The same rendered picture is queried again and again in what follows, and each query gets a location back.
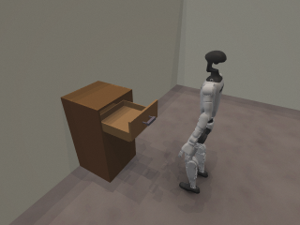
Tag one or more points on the drawer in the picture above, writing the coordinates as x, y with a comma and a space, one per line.
125, 119

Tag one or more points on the left robot forearm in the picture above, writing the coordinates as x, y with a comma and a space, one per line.
201, 126

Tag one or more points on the handle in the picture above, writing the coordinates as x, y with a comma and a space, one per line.
148, 123

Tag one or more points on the left robot upper arm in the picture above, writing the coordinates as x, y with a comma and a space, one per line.
208, 92

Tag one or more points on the left robot hand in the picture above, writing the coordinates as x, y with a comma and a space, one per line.
188, 149

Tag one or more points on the left robot thigh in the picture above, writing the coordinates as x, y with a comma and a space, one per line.
196, 146

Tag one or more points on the humanoid robot head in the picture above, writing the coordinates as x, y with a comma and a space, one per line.
214, 57

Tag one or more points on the cabinet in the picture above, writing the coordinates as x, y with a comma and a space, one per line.
98, 152

